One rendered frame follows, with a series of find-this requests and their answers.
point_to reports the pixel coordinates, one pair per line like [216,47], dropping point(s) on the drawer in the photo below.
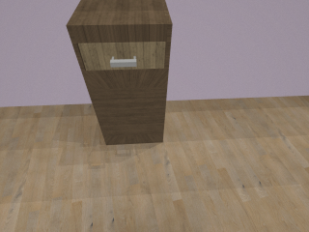
[97,56]

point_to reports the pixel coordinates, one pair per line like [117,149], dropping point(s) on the cabinet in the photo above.
[130,104]

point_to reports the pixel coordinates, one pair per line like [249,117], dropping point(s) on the handle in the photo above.
[122,63]

